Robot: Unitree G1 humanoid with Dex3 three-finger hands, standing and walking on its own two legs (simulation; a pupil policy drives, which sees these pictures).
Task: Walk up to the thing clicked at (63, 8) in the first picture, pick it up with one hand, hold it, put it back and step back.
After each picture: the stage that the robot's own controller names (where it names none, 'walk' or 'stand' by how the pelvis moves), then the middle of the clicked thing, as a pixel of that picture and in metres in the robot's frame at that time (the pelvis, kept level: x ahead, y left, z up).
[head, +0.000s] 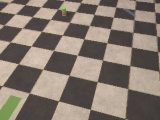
stand; (64, 11) +2.11 +0.27 -0.72
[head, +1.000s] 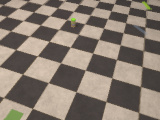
walk; (73, 22) +1.98 +0.09 -0.71
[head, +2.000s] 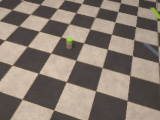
walk; (69, 43) +1.35 +0.11 -0.71
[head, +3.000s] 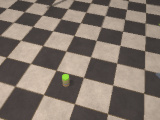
walk; (65, 80) +0.86 +0.15 -0.72
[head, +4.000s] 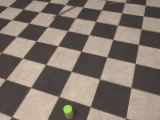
walk; (68, 111) +0.54 +0.17 -0.69
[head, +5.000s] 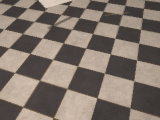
stand; out of the picture +0.38 +0.16 -0.71
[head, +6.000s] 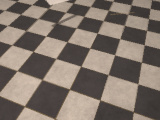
stand; out of the picture +0.35 +0.14 -0.71
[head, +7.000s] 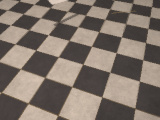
stand; out of the picture +0.38 +0.13 -0.72
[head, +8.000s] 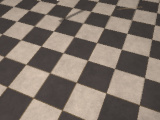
stand; out of the picture +0.40 +0.12 -0.71
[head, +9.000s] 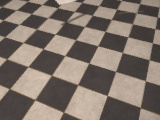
stand; out of the picture +0.41 +0.12 -0.72
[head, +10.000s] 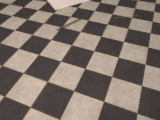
stand; out of the picture +0.38 +0.13 -0.73
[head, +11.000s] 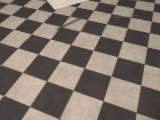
stand; out of the picture +0.38 +0.13 -0.73
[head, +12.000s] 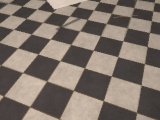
stand; out of the picture +0.38 +0.13 -0.73
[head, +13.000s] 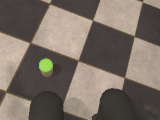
go down; (46, 68) +0.46 +0.15 -0.39
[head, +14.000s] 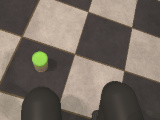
approach; (40, 62) +0.47 +0.16 -0.32
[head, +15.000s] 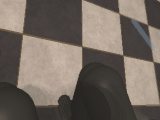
close in; out of the picture +0.46 +0.21 -0.23
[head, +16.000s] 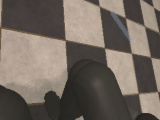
close; out of the picture +0.46 +0.23 -0.23
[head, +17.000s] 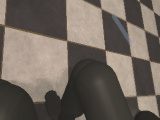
lift; out of the picture +0.42 +0.20 -0.23
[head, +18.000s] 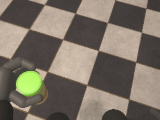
lift; (33, 89) +0.33 +0.17 -0.01
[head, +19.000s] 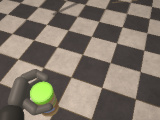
hold; (45, 100) +0.30 +0.14 +0.01
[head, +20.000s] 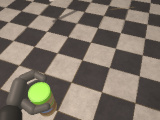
crouch; (43, 100) +0.30 +0.15 +0.01
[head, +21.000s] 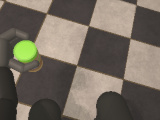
crouch; (29, 57) +0.44 +0.16 -0.07
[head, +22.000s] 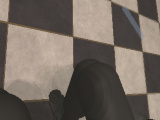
lower; out of the picture +0.44 +0.23 -0.23
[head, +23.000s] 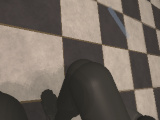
lower; out of the picture +0.45 +0.25 -0.24
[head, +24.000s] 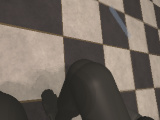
lower; out of the picture +0.45 +0.25 -0.24
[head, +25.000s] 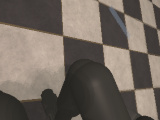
lower; out of the picture +0.45 +0.25 -0.24
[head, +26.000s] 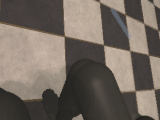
loosen; out of the picture +0.45 +0.22 -0.24
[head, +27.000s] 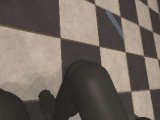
withdraw; out of the picture +0.45 +0.21 -0.25
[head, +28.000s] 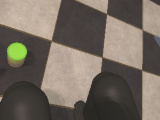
stand; (16, 55) +0.45 +0.18 -0.27
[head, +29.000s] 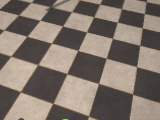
stand; out of the picture +0.38 +0.11 -0.63
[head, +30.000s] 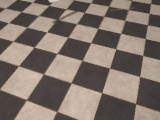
stand; out of the picture +0.39 +0.12 -0.66
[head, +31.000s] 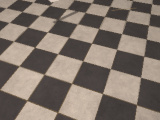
stand; out of the picture +0.38 +0.11 -0.66
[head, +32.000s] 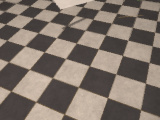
stand; out of the picture +0.40 +0.11 -0.72
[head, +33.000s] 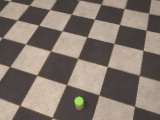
walk; (79, 103) +0.49 +0.06 -0.70
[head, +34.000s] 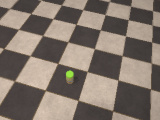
walk; (69, 77) +0.75 +0.09 -0.70
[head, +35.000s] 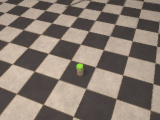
stand; (80, 69) +1.04 +0.08 -0.70
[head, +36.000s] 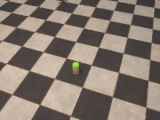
stand; (75, 68) +1.02 +0.09 -0.72
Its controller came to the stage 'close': yes
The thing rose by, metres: 0.73
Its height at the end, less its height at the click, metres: +0.00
